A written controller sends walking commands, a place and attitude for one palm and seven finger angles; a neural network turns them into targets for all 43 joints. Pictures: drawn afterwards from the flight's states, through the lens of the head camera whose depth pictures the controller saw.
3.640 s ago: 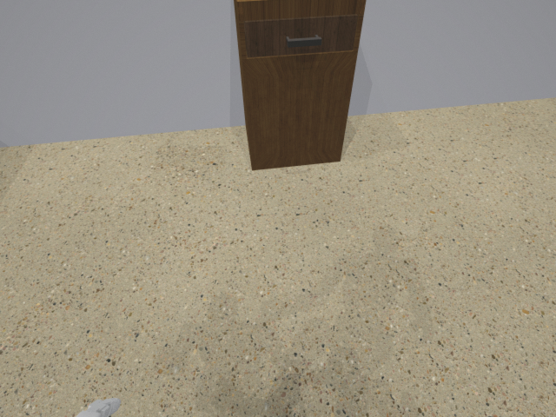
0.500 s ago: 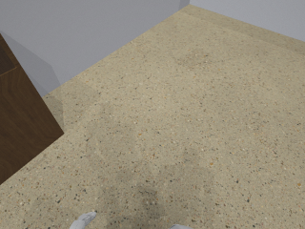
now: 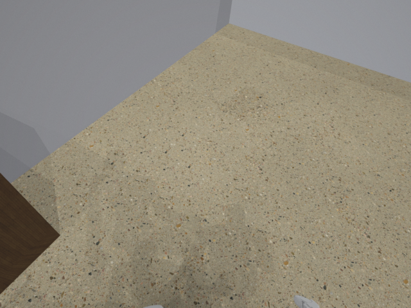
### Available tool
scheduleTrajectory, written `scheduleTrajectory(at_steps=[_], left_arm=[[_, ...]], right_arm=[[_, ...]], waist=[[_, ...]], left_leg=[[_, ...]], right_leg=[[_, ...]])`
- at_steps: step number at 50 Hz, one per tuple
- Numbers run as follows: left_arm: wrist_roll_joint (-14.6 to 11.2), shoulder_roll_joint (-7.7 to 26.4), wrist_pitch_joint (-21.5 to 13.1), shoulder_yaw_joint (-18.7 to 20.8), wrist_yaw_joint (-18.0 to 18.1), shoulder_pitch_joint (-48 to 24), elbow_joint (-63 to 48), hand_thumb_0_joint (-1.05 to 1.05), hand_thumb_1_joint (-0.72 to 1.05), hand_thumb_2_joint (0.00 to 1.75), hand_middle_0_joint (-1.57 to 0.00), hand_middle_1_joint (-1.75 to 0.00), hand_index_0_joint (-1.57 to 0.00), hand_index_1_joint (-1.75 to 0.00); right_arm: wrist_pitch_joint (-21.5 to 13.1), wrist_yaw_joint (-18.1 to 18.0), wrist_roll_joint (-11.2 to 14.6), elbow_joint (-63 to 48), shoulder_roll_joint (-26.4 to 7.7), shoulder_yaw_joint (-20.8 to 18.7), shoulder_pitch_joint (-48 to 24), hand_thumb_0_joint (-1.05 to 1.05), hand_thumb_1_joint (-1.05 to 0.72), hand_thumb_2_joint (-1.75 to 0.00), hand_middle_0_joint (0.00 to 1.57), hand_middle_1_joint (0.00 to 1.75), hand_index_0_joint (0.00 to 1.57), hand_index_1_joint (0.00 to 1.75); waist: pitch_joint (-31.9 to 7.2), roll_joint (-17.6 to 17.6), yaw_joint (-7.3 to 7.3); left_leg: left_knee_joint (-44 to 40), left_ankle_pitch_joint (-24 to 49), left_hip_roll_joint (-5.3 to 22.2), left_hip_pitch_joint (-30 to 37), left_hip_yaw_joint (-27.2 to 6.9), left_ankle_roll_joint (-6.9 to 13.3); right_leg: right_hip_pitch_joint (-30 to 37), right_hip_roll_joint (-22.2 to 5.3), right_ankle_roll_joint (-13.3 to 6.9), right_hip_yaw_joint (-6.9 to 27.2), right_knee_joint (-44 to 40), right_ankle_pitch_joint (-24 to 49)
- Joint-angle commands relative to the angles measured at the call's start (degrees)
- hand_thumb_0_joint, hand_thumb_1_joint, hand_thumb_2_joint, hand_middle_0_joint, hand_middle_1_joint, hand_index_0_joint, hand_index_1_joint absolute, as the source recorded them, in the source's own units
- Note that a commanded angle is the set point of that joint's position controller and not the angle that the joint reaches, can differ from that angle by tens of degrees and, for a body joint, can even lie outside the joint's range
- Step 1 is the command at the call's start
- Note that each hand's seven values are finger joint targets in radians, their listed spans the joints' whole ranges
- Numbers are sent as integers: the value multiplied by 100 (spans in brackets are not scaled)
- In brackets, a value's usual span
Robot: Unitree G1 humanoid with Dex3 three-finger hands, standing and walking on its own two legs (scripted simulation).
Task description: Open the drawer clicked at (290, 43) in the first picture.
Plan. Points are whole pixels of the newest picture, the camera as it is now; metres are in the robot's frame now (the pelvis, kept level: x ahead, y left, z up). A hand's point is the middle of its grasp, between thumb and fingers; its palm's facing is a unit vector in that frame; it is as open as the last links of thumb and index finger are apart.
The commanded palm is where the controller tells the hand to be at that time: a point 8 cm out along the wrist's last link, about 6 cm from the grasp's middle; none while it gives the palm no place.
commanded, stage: walk to a spot facing it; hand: left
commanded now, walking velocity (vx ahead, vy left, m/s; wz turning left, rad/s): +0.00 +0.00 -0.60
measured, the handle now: out of the picture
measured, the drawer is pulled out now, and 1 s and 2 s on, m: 0.00 0.00 0.00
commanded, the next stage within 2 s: turn to face it in 0.16 s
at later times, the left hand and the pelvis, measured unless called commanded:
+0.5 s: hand (168, 249) +0.26 +0.11 -0.15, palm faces -0.17 -0.96 -0.24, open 7.4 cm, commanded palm none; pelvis +0.11 -0.04 +0.00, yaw -8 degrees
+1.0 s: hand (108, 296) +0.15 +0.22 -0.16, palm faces +0.20 -0.94 -0.26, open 7.4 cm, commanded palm none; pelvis +0.11 -0.01 +0.01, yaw +9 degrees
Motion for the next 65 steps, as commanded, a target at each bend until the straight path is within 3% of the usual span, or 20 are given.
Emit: scheduleTrajectory(at_steps=[1, 13, 15, 16, 17, 18, 19, 22, 35, 36, 37, 38, 39, 45, 54, 60, 61, 62, 63, 65], left_arm=[[22, 154, 50, 94, -49, -94, -644, 0, 90, 90, -20, -30, -20, -30], [37, 143, 199, 128, -45, -1100, -1326, 0, 90, 90, -20, -30, -20, -30], [71, 169, 89, 98, 23, -692, -1182, 0, 90, 90, -20, -30, -20, -30], [98, 414, -10, 120, 67, -189, -999, 0, 90, 90, -20, -30, -20, -30], [154, 1022, -140, 212, 157, 175, -862, 0, 90, 90, -20, -30, -20, -30], [4, 1243, -180, 167, 181, 404, -743, 0, 90, 90, -20, -30, -20, -30], [-17, 1127, -169, 94, 216, 30, -759, 0, 90, 90, -20, -30, -20, -30], [5, 805, -137, 10, 293, -795, -889, 0, 90, 90, -20, -30, -20, -30], [-16, 817, 136, 180, 322, -1152, -1102, 0, 90, 90, -20, -30, -20, -30], [-58, 641, 186, 166, 303, -1135, -1174, 0, 90, 90, -20, -30, -20, -30], [-105, 304, 229, 123, 262, -1172, -1387, 0, 90, 90, -20, -30, -20, -30], [-34, 352, 255, 67, 252, -1699, -1635, 0, 90, 90, -20, -30, -20, -30], [-19, 352, 255, 119, 216, -1700, -1655, 0, 90, 90, -20, -30, -20, -30], [-15, 530, 244, 179, 169, -1198, -1272, 0, 90, 90, -20, -30, -20, -30], [-63, 631, 262, 118, 234, -1416, -1503, 0, 90, 90, -20, -30, -20, -30], [-99, 791, 211, 161, 270, -351, -1365, 0, 90, 90, -20, -30, -20, -30], [-29, 1103, 165, 236, 298, -106, -1349, 0, 90, 90, -20, -30, -20, -30], [85, 1711, 126, 314, 335, -245, -1513, 0, 90, 90, -20, -30, -20, -30], [0, 1695, 170, 234, 358, -751, -1684, 0, 90, 90, -20, -30, -20, -30], [-19, 1280, 109, 156, 333, -1488, -1888, 0, 90, 90, -20, -30, -20, -30]], right_arm=[[-33, -168, 44, 114, -773, -177, 864, 0, -90, -90, 20, 30, 20, 30], [246, -124, 11, 60, -1105, -442, 946, 0, -90, -90, 20, 30, 20, 30], [287, -116, 8, 132, -1066, -410, 954, 0, -90, -90, 20, 30, 20, 30], [292, -94, 40, 163, -987, -366, 1013, 0, -90, -90, 20, 30, 20, 30], [302, -53, 98, 125, -553, -257, 1284, 0, -90, -90, 20, 30, 20, 30], [376, -82, 154, 18, -384, -172, 1226, 0, -90, -90, 20, 30, 20, 30], [453, -130, 165, 115, -400, -155, 1299, 0, -90, -90, 20, 30, 20, 30], [536, -124, 127, 298, -484, -155, 1160, 0, -90, -90, 20, 30, 20, 30], [591, 46, 66, 68, -447, -309, 1251, 0, -90, -90, 20, 30, 20, 30], [551, 53, 48, 102, -740, -377, 1476, 0, -90, -90, 20, 30, 20, 30], [516, 19, 2, 3, -1304, -505, 1636, 0, -90, -90, 20, 30, 20, 30], [525, -24, -18, 16, -1539, -563, 1810, 0, -90, -90, 20, 30, 20, 30], [503, -49, -22, -11, -1525, -556, 1568, 0, -90, -90, 20, 30, 20, 30], [394, -140, 54, -306, -1265, -452, 773, 0, -90, -90, 20, 30, 20, 30], [538, -56, 39, -312, -1546, -554, 817, 0, -90, -90, 20, 30, 20, 30], [672, 23, 53, -624, -1599, -617, 78, 0, -90, -90, 20, 30, 20, 30], [711, 51, 93, -708, -1324, -606, 49, 0, -90, -90, 20, 30, 20, 30], [710, 52, 116, -849, -864, -532, 174, 0, -90, -90, 20, 30, 20, 30], [717, 60, 39, -849, -1272, -610, -1, 0, -90, -90, 20, 30, 20, 30], [821, 135, -6, -643, -1171, -612, 266, 0, -90, -90, 20, 30, 20, 30]], waist=[[-39, 1050, -203], [-242, 1319, -466], [-440, 1055, -258], [-791, 479, -7], [-1327, -1224, 87], [-1721, -1428, 77], [-1539, -851, -86], [-1027, -960, -218], [-518, -232, -432], [-544, 732, -544], [-387, 2350, -643], [-337, 2072, -854], [-430, 1489, -681], [-865, 747, -404], [-718, 1138, -591], [-727, 1092, -90], [-673, 182, 37], [-494, -1789, 35], [-300, -1294, -73], [25, -939, -499]], left_leg=[[-1939, 1984, 1521, 563, -814, 280], [-1123, 2565, 1584, 1323, 299, 340], [-457, 2679, 1430, 1175, 281, 193], [375, 2340, 1140, 867, 380, -39], [1756, -46, 469, -506, 475, -337], [2438, -2191, 35, -629, -350, -422], [2480, -2252, 159, -448, -855, -375], [2892, -1613, 94, -753, -1081, -437], [-61, 97, -182, 243, -407, -394], [-827, 675, 169, 565, -1131, -209], [-1622, 1767, 1422, 739, -3119, 470], [-1961, 1725, 1932, 562, -3719, 996], [-2042, 864, 1787, 368, -3526, 1061], [-1673, 1565, 791, 1068, -2517, 679], [-1645, 1354, 687, 1019, -3212, 880], [-1387, 45, 107, -549, -3276, 424], [-497, -729, -432, -1362, -2789, 57], [1387, -1523, -1270, -2316, -1577, -440], [2478, -1648, -893, -1848, -1757, -361], [3381, -933, -715, -1619, -1693, -372]], right_leg=[[-1132, -515, 200, 53, 549, 772], [-652, -378, 288, -558, -2585, 1053], [217, -198, 189, -629, -3442, 1515], [1134, -314, 154, -468, -4109, 2467], [2467, -1647, -240, 1018, -4248, 4616], [2389, -2366, -835, 1485, -4287, 6345], [1973, -2329, -1025, 906, -4450, 5733], [1530, -2049, -806, 527, -4597, 5005], [619, -1904, -231, -934, -3837, 2054], [153, -1540, 38, -1093, -3046, 1193], [-1007, -752, 521, -1217, -1869, -682], [-1227, -530, 499, -563, -647, -1168], [-1246, -625, 422, -156, -171, -742], [-1348, -509, 605, 156, -222, 550], [-772, -238, 629, 186, -1746, 19], [1346, -20, 413, -24, -4111, 917], [1933, -720, 170, 608, -5130, 500], [1877, -2483, -481, 2664, -5998, -536], [587, -2860, -686, 2486, -6030, -441], [0, -2027, -390, 1487, -5846, 3]])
